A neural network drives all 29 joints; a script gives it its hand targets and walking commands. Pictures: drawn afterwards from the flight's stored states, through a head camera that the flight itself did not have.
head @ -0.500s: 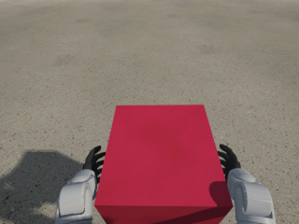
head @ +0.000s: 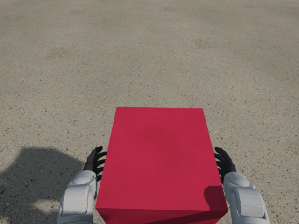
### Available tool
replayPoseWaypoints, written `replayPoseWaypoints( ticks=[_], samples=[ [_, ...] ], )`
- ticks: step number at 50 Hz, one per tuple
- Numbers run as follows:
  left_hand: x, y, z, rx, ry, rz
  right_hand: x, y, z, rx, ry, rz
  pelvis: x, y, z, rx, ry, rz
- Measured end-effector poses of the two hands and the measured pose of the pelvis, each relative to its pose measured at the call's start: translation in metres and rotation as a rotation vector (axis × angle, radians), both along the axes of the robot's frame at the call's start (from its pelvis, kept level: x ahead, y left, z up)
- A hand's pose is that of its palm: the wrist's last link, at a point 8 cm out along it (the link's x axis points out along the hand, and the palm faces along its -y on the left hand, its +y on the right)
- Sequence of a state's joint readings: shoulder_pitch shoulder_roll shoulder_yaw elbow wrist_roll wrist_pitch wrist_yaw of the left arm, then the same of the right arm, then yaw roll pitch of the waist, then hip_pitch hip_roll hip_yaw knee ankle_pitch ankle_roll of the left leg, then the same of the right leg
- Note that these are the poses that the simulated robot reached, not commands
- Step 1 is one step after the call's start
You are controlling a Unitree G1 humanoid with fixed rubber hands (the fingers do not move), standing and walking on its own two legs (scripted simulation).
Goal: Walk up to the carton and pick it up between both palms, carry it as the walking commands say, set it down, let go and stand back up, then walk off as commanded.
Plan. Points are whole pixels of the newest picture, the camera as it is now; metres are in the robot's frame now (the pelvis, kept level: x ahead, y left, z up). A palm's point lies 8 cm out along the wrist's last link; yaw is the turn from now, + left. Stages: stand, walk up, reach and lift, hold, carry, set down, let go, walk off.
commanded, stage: hold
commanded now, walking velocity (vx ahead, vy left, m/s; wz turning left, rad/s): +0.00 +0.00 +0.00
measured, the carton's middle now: (158, 172) +0.31 +0.00 -0.03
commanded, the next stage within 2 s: set down in 0.10 s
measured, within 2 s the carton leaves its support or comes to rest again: neither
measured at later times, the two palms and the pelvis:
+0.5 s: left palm (91, 170) +0.28 +0.19 +0.01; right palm (221, 176) +0.27 -0.16 +0.03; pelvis -0.05 +0.05 -0.01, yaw -5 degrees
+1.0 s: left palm (102, 173) +0.32 +0.18 -0.06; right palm (213, 177) +0.31 -0.18 -0.06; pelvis -0.03 +0.02 -0.02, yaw -5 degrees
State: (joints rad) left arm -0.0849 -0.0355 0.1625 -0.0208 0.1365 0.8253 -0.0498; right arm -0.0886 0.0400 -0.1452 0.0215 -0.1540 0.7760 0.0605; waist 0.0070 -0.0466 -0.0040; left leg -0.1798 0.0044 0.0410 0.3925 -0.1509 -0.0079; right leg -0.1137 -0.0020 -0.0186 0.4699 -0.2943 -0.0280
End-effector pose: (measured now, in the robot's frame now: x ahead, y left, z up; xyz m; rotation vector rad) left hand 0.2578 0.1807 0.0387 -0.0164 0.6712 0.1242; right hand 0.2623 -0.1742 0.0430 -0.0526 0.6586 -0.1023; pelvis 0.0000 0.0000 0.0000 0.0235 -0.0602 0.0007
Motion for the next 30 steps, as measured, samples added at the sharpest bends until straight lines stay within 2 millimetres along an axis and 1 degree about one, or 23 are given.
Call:
replayPoseWaypoints(
  ticks=[3,8,12,16,20,24,30],
  samples=[
    [-0.008,0.002,0.0,0.004,-0.009,0.003,-0.005,0.002,0.001,-0.015,-0.009,0.016,-0.005,0.002,0.002,0.001,-0.021,-0.034],
    [-0.021,0.016,0.004,0.012,-0.027,0.027,-0.01,0.017,0.003,-0.015,-0.029,0.043,-0.014,0.008,0.004,-0.012,-0.048,-0.032],
    [-0.021,0.022,0.004,0.012,-0.023,0.017,-0.016,0.023,-0.001,-0.021,-0.024,0.036,-0.024,0.017,0.005,-0.027,-0.082,-0.015],
    [-0.011,0.021,-0.005,-0.005,-0.006,0.007,-0.015,0.021,-0.009,-0.024,-0.007,0.017,-0.034,0.029,0.003,-0.033,-0.103,-0.035],
    [0.004,0.017,-0.016,-0.023,0.0,-0.01,-0.008,0.017,-0.015,-0.016,-0.001,-0.007,-0.042,0.039,0.0,-0.033,-0.104,-0.064],
    [0.022,0.012,-0.024,-0.029,0.0,-0.033,0.004,0.012,-0.017,-0.018,-0.002,-0.029,-0.045,0.047,-0.004,-0.029,-0.08,-0.085],
    [0.043,0.007,-0.027,-0.023,-0.014,-0.034,0.025,0.006,-0.019,-0.026,-0.016,-0.018,-0.042,0.053,-0.009,-0.019,-0.025,-0.098]
  ],
)
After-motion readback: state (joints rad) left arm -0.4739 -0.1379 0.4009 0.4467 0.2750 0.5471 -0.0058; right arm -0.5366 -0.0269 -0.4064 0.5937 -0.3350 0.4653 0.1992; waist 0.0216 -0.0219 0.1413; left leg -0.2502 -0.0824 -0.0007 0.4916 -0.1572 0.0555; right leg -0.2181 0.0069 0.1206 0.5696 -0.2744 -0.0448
